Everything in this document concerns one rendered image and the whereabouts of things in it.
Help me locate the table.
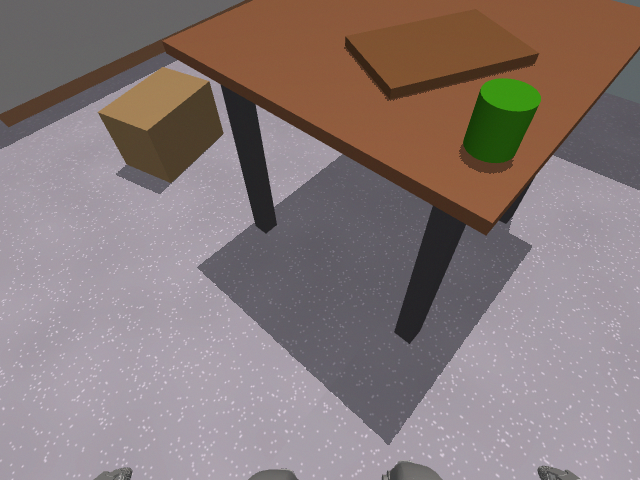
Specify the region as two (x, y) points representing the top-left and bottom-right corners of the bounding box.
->
(162, 0), (640, 344)

